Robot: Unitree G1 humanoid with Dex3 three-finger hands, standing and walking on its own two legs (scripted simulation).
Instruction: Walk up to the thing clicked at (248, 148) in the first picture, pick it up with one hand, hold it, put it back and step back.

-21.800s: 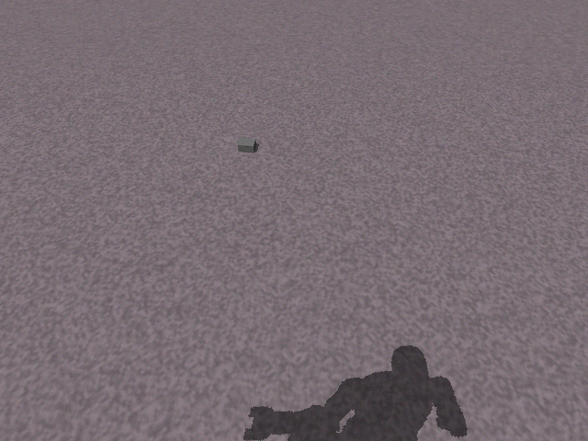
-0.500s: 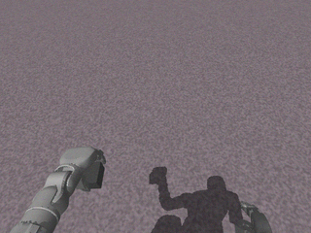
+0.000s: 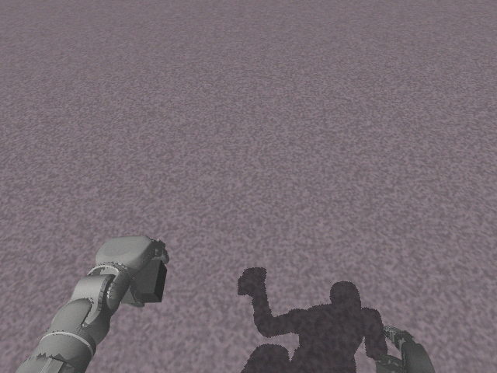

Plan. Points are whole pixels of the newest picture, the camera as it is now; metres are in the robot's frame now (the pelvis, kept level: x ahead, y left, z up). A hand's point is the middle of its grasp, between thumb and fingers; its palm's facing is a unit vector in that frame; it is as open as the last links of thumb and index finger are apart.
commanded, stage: crouch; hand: left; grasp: from above
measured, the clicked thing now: (138, 281) +0.30 +0.22 -0.07
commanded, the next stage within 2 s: none
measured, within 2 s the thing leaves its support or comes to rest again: neither
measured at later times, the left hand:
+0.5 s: hand (150, 295) +0.32 +0.23 -0.17, palm faces -0.42 +0.04 -0.91, open 9.2 cm
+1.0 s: hand (170, 308) +0.37 +0.26 -0.41, palm faces -0.45 +0.03 -0.89, open 9.2 cm
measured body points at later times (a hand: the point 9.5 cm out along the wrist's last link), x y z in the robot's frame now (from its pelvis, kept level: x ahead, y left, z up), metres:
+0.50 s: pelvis -0.03 +0.00 -0.08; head +0.06 +0.01 +0.37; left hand +0.33 +0.23 -0.12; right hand +0.09 -0.28 -0.19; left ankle +0.03 +0.13 -0.74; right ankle +0.01 -0.13 -0.74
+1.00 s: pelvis -0.06 +0.01 -0.28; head +0.13 +0.04 +0.13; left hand +0.39 +0.25 -0.36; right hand -0.01 -0.26 -0.40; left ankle +0.03 +0.13 -0.74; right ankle +0.01 -0.13 -0.74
